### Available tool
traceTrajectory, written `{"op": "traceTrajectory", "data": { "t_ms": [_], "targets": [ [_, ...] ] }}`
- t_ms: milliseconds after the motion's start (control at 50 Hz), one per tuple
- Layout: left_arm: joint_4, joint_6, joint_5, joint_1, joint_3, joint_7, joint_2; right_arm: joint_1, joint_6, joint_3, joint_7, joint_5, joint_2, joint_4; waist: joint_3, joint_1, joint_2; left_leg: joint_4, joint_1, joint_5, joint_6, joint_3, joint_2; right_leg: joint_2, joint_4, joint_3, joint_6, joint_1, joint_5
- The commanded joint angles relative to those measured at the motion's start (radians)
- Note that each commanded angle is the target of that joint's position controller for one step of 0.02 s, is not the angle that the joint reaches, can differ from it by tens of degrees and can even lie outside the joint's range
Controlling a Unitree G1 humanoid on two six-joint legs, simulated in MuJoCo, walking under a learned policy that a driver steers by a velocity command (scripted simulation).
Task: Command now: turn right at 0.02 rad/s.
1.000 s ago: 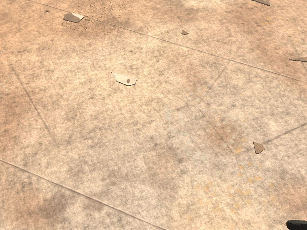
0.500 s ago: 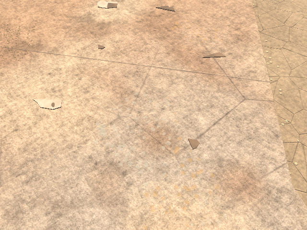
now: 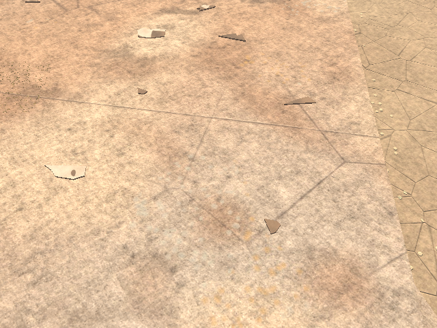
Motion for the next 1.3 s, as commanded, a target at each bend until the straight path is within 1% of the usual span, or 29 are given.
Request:
{"op": "traceTrajectory", "data": {
  "t_ms": [20, 300, 660, 680, 700, 720, 740, 760, 780, 800, 820, 840, 860, 880, 900, 920, 940, 960, 980, 1000, 1020, 1040, 1060, 1100, 1120, 1160, 1220, 1280, 1300],
  "targets": [
    [-0.047, -0.013, -0.001, 0.002, 0.03, 0.006, 0.105, -0.003, -0.008, -0.025, -0.007, 0.002, -0.115, -0.027, -0.048, 0.0, -0.002, -0.026, 0.066, 0.228, 0.018, -0.004, 0.007, -0.072, -0.09, 0.064, -0.021, -0.04, 0.304],
    [0.062, -0.016, -0.006, 0.052, 0.031, 0.021, 0.101, 0.004, 0.003, -0.024, -0.018, 0.006, -0.1, 0.089, -0.012, -0.001, 0.002, -0.042, 0.061, 0.204, 0.027, 0.003, -0.007, -0.054, -0.093, 0.033, 0.001, -0.043, 0.264],
    [0.209, -0.019, -0.012, 0.095, 0.017, 0.031, 0.08, 0.039, 0.01, -0.017, -0.027, 0.007, -0.068, 0.192, 0.019, -0.002, 0.003, -0.063, 0.05, 0.167, 0.034, 0.014, -0.023, -0.044, -0.117, 0.011, 0.011, -0.053, 0.207],
    [0.229, -0.014, -0.018, 0.128, 0.022, 0.035, 0.09, 0.071, 0.012, -0.016, -0.028, 0.013, -0.057, 0.209, -0.025, 0.003, -0.015, -0.025, 0.052, -0.051, 0.043, 0.061, -0.063, -0.028, -0.128, 0.003, -0.008, -0.033, -0.037],
    [0.23, -0.011, -0.029, 0.142, 0.033, 0.037, 0.124, 0.073, 0.011, -0.02, -0.027, 0.024, -0.063, 0.207, 0.011, 0.013, -0.044, 0.026, -0.019, -0.303, 0.059, 0.084, -0.089, -0.046, -0.155, 0.049, -0.043, -0.063, -0.368],
    [0.228, -0.015, -0.036, 0.173, 0.041, 0.036, 0.152, 0.02, 0.0, -0.023, -0.023, 0.025, -0.072, 0.177, 0.086, 0.042, -0.077, 0.089, -0.147, -0.423, 0.072, 0.075, -0.085, -0.115, -0.222, 0.158, -0.092, -0.093, -0.59],
    [0.23, -0.033, -0.044, 0.205, 0.054, 0.033, 0.195, -0.057, -0.025, -0.011, -0.012, 0.034, -0.029, 0.127, 0.14, 0.068, -0.176, 0.214, -0.243, -0.313, 0.073, 0.1, -0.085, -0.24, -0.332, 0.344, -0.159, -0.084, -0.683],
    [0.221, -0.052, -0.05, 0.174, 0.063, 0.033, 0.22, -0.103, -0.052, -0.004, 0.001, 0.044, -0.012, 0.092, 0.187, 0.066, -0.235, 0.338, -0.314, -0.183, 0.088, 0.061, -0.034, -0.353, -0.419, 0.495, -0.219, -0.096, -0.628],
    [0.207, -0.07, -0.038, 0.152, 0.058, 0.032, 0.192, -0.124, -0.074, -0.012, 0.012, 0.046, -0.041, 0.074, 0.198, 0.063, -0.209, 0.429, -0.393, -0.205, 0.109, 0.004, 0.013, -0.397, -0.441, 0.544, -0.239, -0.068, -0.516],
    [0.186, -0.085, -0.033, 0.111, 0.049, 0.027, 0.159, -0.111, -0.092, -0.015, 0.021, 0.05, -0.047, 0.066, 0.178, 0.039, -0.175, 0.455, -0.441, -0.205, 0.129, -0.02, 0.047, -0.397, -0.425, 0.517, -0.224, -0.02, -0.426],
    [0.166, -0.091, -0.043, 0.074, 0.046, 0.022, 0.148, -0.083, -0.105, -0.014, 0.028, 0.051, -0.044, 0.063, 0.145, 0.019, -0.147, 0.381, -0.423, -0.193, 0.144, -0.021, 0.065, -0.373, -0.41, 0.444, -0.192, 0.003, -0.35],
    [0.156, -0.091, -0.057, 0.049, 0.049, 0.019, 0.162, -0.044, -0.116, -0.012, 0.033, 0.05, -0.039, 0.072, 0.108, 0.0, -0.148, 0.246, -0.302, -0.172, 0.149, 0.008, 0.057, -0.327, -0.396, 0.34, -0.156, -0.028, -0.274],
    [0.151, -0.088, -0.062, 0.028, 0.053, 0.017, 0.18, 0.015, -0.122, -0.016, 0.036, 0.046, -0.037, 0.096, 0.071, -0.029, -0.151, 0.134, -0.119, -0.126, 0.14, 0.067, 0.013, -0.256, -0.365, 0.233, -0.13, -0.102, -0.222],
    [0.147, -0.081, -0.059, 0.012, 0.055, 0.017, 0.19, 0.116, -0.124, -0.025, 0.037, 0.042, -0.037, 0.142, 0.038, -0.077, -0.128, 0.057, 0.065, -0.014, 0.113, 0.149, -0.048, -0.2, -0.291, 0.155, -0.119, -0.186, -0.232],
    [0.137, -0.078, -0.047, 0.013, 0.05, 0.017, 0.176, 0.227, -0.119, -0.038, 0.033, 0.038, -0.051, 0.192, 0.007, -0.114, -0.077, 0.05, 0.222, 0.032, 0.081, 0.21, -0.111, -0.16, -0.202, 0.113, -0.118, -0.268, -0.238],
    [0.117, -0.086, -0.035, -0.02, 0.036, 0.014, 0.137, 0.357, -0.116, -0.048, 0.029, 0.039, -0.058, 0.228, -0.011, -0.172, 0.005, 0.019, 0.374, 0.013, 0.085, 0.147, -0.085, -0.12, -0.004, 0.065, -0.1, -0.38, -0.119],
    [0.08, -0.097, -0.02, -0.071, 0.007, 0.003, 0.034, 0.517, -0.116, -0.062, 0.019, 0.03, -0.131, 0.239, -0.058, -0.23, 0.264, -0.133, 0.474, -0.236, 0.157, -0.24, 0.155, -0.049, 0.465, -0.035, -0.046, -0.551, -0.068],
    [0.033, -0.126, -0.057, -0.026, -0.004, -0.003, -0.032, 0.473, -0.137, -0.044, 0.04, 0.013, -0.15, 0.193, -0.074, -0.14, 0.316, -0.29, 0.483, -0.428, 0.303, -0.733, 0.328, 0.04, 0.717, 0.06, -0.055, -0.756, -0.158],
    [0.003, -0.144, -0.098, -0.059, -0.008, -0.007, -0.001, 0.353, -0.146, -0.039, 0.049, 0.009, -0.153, 0.175, 0.014, -0.094, 0.228, -0.369, 0.406, -0.686, 0.364, -0.84, 0.408, -0.063, 0.847, 0.104, -0.086, -0.93, -0.077],
    [-0.017, -0.152, -0.09, -0.118, -0.005, -0.012, 0.049, 0.265, -0.153, -0.019, 0.058, 0.006, -0.094, 0.141, 0.07, -0.076, 0.122, -0.34, 0.357, -0.586, 0.33, -0.712, 0.373, -0.118, 0.874, 0.089, -0.101, -0.974, 0.015],
    [-0.005, -0.15, -0.059, -0.097, -0.003, -0.015, 0.058, 0.218, -0.146, -0.008, 0.063, 0.003, -0.081, 0.126, 0.055, -0.043, 0.066, -0.32, 0.297, -0.451, 0.292, -0.554, 0.312, -0.161, 0.832, 0.072, -0.094, -0.915, 0.095],
    [0.003, -0.143, -0.037, -0.078, 0.005, -0.017, 0.072, 0.19, -0.137, 0.0, 0.065, 0.0, -0.064, 0.113, 0.059, -0.018, 0.078, -0.332, 0.222, -0.353, 0.26, -0.431, 0.246, -0.183, 0.753, 0.059, -0.079, -0.838, 0.147],
    [0.009, -0.13, -0.032, -0.067, 0.01, -0.024, 0.08, 0.189, -0.129, 0.008, 0.061, 0.0, -0.044, 0.112, 0.075, -0.006, 0.1, -0.355, 0.167, -0.29, 0.24, -0.346, 0.202, -0.191, 0.705, 0.041, -0.056, -0.784, 0.195],
    [0.013, -0.11, -0.032, -0.074, 0.012, -0.025, 0.071, 0.255, -0.127, 0.011, 0.045, 0.005, -0.051, 0.128, 0.095, -0.015, 0.102, -0.408, 0.139, -0.17, 0.246, -0.249, 0.165, -0.18, 0.645, -0.003, -0.017, -0.762, 0.274],
    [-0.001, -0.107, -0.032, -0.113, 0.012, -0.022, 0.069, 0.278, -0.127, 0.011, 0.037, 0.009, -0.055, 0.133, 0.114, -0.024, 0.083, -0.428, 0.138, -0.101, 0.251, -0.21, 0.159, -0.177, 0.589, -0.016, -0.002, -0.773, 0.307],
    [-0.041, -0.113, -0.037, -0.22, 0.008, -0.023, 0.054, 0.308, -0.125, 0.016, 0.022, 0.009, -0.056, 0.132, 0.136, -0.044, 0.061, -0.464, 0.121, 0.036, 0.246, -0.127, 0.139, -0.158, 0.432, -0.056, 0.011, -0.736, 0.389],
    [-0.087, -0.127, -0.049, -0.349, -0.001, -0.047, 0.024, 0.367, -0.121, 0.019, 0.008, 0.016, -0.064, 0.13, 0.158, -0.075, 0.072, -0.517, 0.148, 0.164, 0.238, -0.048, 0.141, -0.124, 0.237, -0.102, 0.004, -0.648, 0.49],
    [-0.121, -0.138, -0.058, -0.424, -0.001, -0.076, 0.026, 0.401, -0.109, 0.017, 0.003, 0.023, -0.074, 0.125, 0.175, -0.072, 0.073, -0.503, 0.265, 0.254, 0.226, 0.005, 0.167, -0.101, 0.081, -0.105, -0.02, -0.606, 0.488],
    [-0.137, -0.142, -0.057, -0.453, -0.001, -0.084, 0.031, 0.414, -0.104, 0.015, 0.003, 0.025, -0.075, 0.123, 0.175, -0.071, 0.078, -0.474, 0.289, 0.344, 0.228, -0.002, 0.179, -0.086, 0.05, -0.106, -0.026, -0.572, 0.458]
  ]
}}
